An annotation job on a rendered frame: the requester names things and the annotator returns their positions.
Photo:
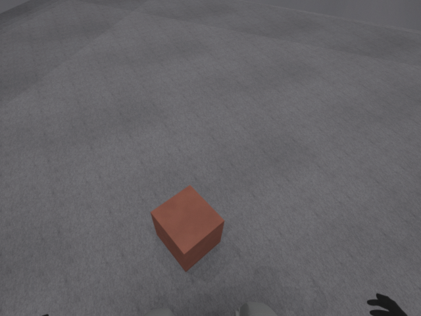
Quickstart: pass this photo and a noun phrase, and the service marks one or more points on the carton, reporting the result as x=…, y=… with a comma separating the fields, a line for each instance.
x=188, y=226

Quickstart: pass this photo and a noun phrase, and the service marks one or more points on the robot right hand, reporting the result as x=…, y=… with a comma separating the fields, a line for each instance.
x=387, y=303

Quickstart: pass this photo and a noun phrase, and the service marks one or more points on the robot right thigh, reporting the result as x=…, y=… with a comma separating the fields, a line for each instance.
x=254, y=309

